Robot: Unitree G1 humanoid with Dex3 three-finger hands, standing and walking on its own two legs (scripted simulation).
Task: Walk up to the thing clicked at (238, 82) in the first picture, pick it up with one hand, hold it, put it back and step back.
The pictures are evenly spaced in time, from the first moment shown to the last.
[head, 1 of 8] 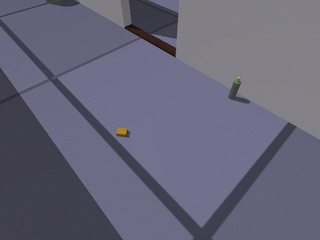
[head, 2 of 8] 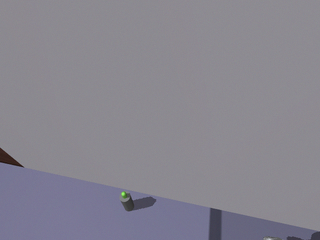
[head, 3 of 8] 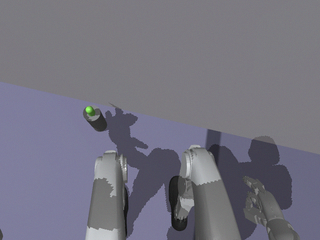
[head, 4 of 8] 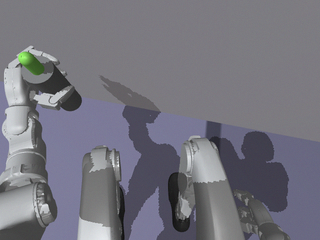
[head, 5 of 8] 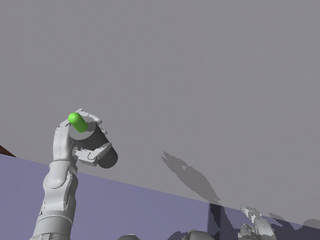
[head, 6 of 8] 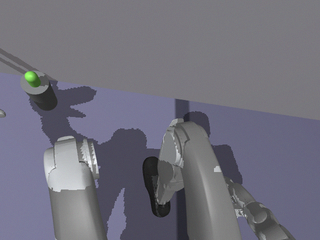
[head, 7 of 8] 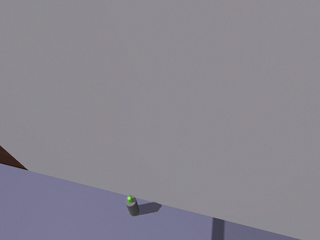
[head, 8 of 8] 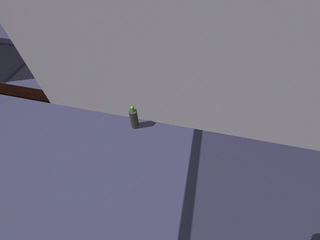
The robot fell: no
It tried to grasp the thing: yes
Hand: left
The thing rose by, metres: 0.68
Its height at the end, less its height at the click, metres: +0.00
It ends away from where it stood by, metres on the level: 0.02
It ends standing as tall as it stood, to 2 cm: yes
